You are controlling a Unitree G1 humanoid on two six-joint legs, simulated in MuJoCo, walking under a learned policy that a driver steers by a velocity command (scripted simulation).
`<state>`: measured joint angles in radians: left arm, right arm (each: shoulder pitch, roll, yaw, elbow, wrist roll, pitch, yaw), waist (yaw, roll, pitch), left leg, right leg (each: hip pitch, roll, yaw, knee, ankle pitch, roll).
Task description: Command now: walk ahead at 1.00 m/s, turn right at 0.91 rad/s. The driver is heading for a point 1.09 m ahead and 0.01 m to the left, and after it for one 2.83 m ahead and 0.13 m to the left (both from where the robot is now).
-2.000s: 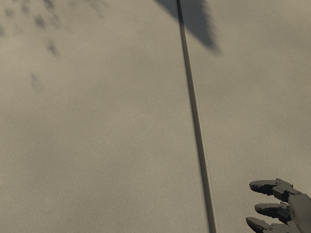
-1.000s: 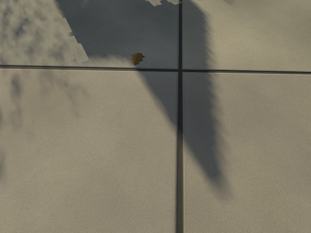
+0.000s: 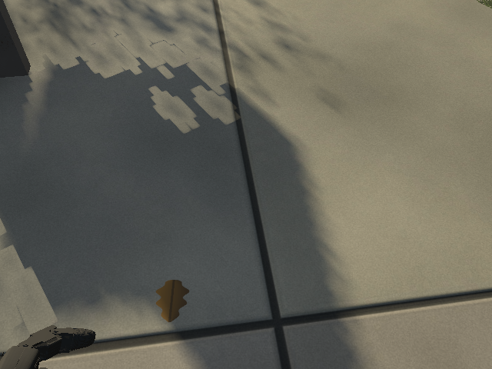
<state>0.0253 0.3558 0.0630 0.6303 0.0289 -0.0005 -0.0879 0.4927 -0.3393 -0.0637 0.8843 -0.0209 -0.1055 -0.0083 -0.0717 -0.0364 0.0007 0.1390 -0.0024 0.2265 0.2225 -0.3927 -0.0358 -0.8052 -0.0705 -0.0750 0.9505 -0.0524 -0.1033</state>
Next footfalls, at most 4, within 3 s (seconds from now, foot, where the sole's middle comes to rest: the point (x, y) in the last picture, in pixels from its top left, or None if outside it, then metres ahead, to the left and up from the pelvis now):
0.12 right None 0.31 -0.06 -0.76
0.58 left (237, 270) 0.77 0.00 -0.76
1.00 right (261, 157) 1.23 -0.12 -0.76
1.40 left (183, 146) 1.30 0.17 -0.76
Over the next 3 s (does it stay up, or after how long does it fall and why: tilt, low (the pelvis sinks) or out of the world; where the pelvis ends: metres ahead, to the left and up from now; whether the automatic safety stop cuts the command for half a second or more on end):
stays up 1.35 0.03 0.01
